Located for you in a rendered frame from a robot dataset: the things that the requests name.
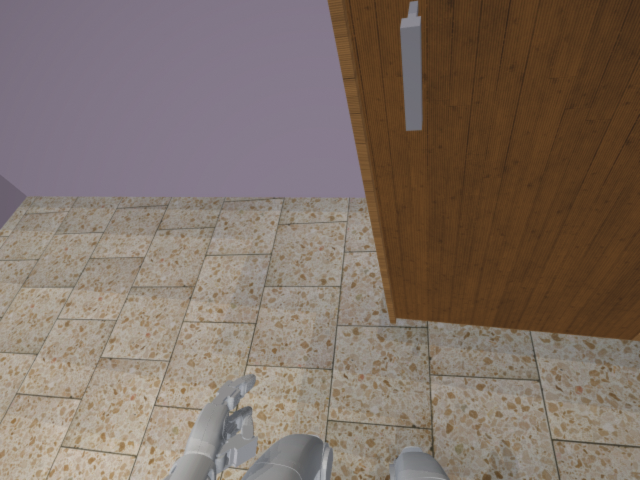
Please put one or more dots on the left robot thigh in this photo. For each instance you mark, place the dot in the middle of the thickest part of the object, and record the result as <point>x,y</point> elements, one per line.
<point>294,457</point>

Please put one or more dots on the robot left forearm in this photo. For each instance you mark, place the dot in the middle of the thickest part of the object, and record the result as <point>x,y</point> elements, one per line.
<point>193,467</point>

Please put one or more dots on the wardrobe door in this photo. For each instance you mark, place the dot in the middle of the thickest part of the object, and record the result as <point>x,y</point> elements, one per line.
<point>518,203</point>

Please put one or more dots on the right robot thigh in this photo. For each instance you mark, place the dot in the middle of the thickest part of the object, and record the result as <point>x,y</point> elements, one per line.
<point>416,466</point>

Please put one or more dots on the handle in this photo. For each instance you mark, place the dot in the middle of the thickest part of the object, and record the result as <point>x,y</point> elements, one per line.
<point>411,50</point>

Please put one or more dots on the robot thigh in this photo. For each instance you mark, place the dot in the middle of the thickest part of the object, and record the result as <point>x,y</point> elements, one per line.
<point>416,466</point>
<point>294,457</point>

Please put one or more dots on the left robot hand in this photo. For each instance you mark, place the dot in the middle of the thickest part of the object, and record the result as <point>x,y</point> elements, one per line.
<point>214,432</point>

